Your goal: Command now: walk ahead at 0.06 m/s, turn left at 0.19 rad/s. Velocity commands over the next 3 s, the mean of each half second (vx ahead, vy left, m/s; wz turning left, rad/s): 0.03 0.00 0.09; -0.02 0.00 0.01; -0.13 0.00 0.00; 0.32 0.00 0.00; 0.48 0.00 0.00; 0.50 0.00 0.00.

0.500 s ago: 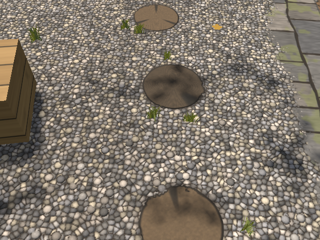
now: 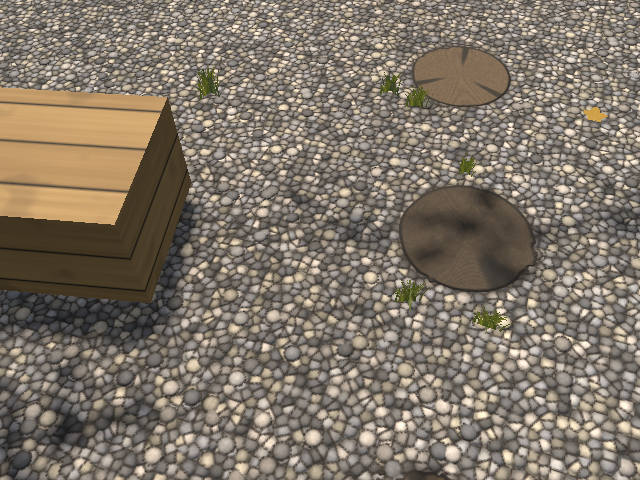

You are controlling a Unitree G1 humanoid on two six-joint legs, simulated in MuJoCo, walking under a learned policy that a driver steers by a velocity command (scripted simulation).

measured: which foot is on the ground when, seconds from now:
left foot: up 0.00-0.10, down 0.12-1.00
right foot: down 0.00-1.00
